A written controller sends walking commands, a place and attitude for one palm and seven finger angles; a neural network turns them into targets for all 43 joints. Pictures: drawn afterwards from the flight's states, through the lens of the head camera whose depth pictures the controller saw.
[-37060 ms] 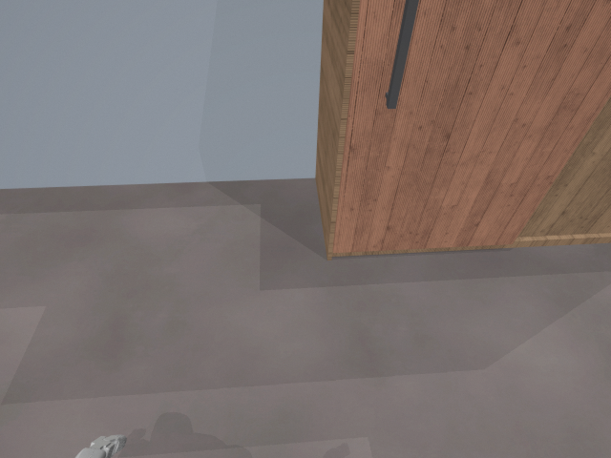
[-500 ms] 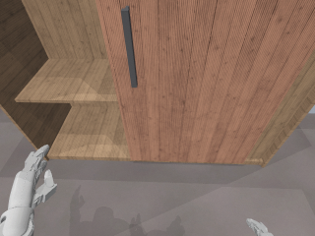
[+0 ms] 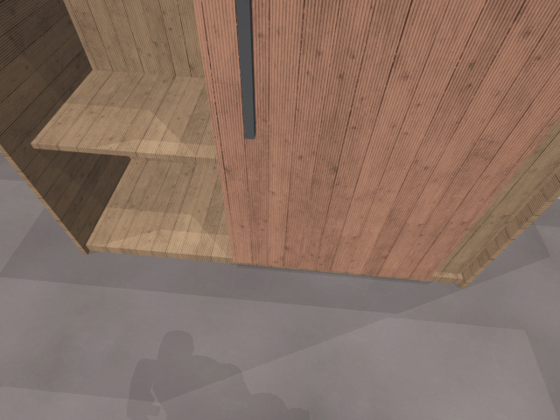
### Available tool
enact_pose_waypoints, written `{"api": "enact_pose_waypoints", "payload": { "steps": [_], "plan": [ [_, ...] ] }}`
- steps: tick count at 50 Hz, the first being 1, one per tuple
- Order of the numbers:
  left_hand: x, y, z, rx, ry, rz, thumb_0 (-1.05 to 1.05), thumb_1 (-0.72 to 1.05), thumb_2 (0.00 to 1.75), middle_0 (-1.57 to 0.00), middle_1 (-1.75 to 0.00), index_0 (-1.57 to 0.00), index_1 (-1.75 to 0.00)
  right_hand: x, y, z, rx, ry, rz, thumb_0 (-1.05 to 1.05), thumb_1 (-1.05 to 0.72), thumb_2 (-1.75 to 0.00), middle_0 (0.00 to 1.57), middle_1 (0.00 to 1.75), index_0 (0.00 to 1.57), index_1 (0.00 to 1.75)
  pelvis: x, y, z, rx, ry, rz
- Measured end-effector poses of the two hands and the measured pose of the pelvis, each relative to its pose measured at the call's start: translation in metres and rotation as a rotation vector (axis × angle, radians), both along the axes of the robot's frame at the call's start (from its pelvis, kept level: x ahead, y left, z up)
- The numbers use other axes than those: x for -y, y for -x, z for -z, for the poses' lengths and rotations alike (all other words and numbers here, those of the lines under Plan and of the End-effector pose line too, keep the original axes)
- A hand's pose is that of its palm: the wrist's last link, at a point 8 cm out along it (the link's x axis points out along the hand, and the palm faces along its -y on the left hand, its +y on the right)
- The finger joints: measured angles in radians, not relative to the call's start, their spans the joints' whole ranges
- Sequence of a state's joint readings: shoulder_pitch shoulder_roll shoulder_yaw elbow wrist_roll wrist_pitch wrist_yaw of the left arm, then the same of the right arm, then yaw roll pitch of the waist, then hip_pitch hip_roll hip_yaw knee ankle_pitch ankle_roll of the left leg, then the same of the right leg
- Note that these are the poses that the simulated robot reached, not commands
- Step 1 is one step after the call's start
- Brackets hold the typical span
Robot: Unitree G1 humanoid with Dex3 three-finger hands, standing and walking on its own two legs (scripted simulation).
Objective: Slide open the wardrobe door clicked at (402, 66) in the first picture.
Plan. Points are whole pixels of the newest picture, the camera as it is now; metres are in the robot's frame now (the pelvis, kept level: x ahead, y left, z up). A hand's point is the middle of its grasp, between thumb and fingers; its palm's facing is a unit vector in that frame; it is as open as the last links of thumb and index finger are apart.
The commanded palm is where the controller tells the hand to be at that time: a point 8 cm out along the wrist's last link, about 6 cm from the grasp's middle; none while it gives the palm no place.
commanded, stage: let the arm hang, fingers relaxed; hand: left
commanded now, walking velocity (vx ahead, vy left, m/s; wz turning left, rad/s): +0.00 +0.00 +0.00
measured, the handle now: (249, 72) +0.72 +0.11 +0.11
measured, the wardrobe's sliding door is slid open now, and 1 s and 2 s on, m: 0.61 0.61 0.61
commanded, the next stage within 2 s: look to check the result in 0.50 s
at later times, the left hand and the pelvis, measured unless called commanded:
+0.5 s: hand out of the picture +0.04 +0.21 -0.17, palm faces -0.02 -0.98 -0.22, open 7.4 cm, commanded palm none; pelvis +0.00 +0.01 +0.00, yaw -1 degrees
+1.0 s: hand out of the picture +0.09 +0.24 -0.16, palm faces -0.03 -0.95 -0.31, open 7.4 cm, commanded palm none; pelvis +0.01 +0.01 +0.01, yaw +0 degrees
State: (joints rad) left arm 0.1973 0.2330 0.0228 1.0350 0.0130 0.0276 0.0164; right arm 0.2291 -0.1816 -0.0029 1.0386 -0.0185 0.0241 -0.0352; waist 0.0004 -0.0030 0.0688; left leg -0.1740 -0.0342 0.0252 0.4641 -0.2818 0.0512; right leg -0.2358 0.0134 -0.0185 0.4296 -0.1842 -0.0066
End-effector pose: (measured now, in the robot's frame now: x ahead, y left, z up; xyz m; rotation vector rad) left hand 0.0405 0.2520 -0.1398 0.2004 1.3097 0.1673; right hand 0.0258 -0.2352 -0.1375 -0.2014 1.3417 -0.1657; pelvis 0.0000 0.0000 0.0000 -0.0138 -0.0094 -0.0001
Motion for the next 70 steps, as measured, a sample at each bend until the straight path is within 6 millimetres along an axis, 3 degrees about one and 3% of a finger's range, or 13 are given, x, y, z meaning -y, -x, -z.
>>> {"api": "enact_pose_waypoints", "payload": {
  "steps": [10, 28, 53, 70],
  "plan": [
    [-0.005, 0.007, -0.005, -0.015, 0.003, 0.011, 0.00, 0.91, 0.89, -0.20, -0.30, -0.20, -0.30, -0.015, 0.004, 0.004, 0.011, -0.036, 0.007, 0.01, -0.90, -0.90, 0.20, 0.30, 0.20, 0.30, -0.011, 0.002, -0.003, 0.010, -0.007, 0.010],
    [-0.005, -0.002, 0.000, -0.027, 0.018, 0.025, 0.01, 0.91, 0.89, -0.20, -0.30, -0.20, -0.30, 0.007, 0.005, -0.004, -0.011, 0.033, 0.024, 0.01, -0.90, -0.90, 0.20, 0.30, 0.20, 0.30, -0.012, -0.003, -0.004, 0.018, -0.009, 0.015],
    [-0.033, -0.054, -0.021, 0.081, -0.072, 0.058, 0.01, 0.91, 0.89, -0.20, -0.30, -0.20, -0.30, 0.044, -0.046, -0.019, 0.080, 0.092, -0.022, 0.01, -0.90, -0.90, 0.20, 0.30, 0.20, 0.30, -0.004, -0.011, -0.007, 0.019, -0.011, 0.005],
    [-0.028, -0.056, -0.022, 0.068, -0.073, 0.064, 0.01, 0.91, 0.89, -0.20, -0.30, -0.20, -0.30, 0.058, -0.055, -0.023, 0.077, 0.105, -0.037, 0.01, -0.90, -0.90, 0.20, 0.30, 0.20, 0.30, 0.004, -0.016, -0.008, 0.014, -0.011, 0.003]
  ]
}}
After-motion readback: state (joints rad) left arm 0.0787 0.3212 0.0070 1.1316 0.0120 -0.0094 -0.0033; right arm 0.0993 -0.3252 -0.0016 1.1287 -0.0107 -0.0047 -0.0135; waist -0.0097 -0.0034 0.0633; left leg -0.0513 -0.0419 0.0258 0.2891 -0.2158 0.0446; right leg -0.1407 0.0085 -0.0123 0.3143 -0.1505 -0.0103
